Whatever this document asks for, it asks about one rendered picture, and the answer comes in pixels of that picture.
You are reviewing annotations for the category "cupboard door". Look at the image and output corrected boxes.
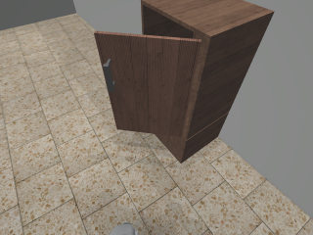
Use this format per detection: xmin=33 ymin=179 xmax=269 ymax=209
xmin=94 ymin=30 xmax=201 ymax=137

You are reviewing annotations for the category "handle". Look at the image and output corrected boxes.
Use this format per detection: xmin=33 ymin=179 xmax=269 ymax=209
xmin=103 ymin=59 xmax=115 ymax=93

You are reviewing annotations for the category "robot left thigh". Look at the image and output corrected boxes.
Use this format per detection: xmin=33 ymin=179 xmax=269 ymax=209
xmin=110 ymin=223 xmax=139 ymax=235

